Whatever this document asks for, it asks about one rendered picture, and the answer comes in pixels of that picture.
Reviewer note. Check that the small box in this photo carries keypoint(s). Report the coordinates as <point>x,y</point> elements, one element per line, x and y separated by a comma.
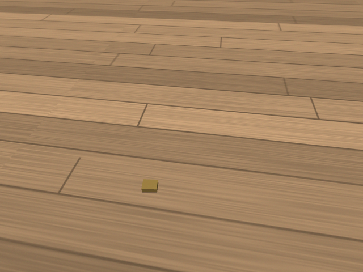
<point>149,185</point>

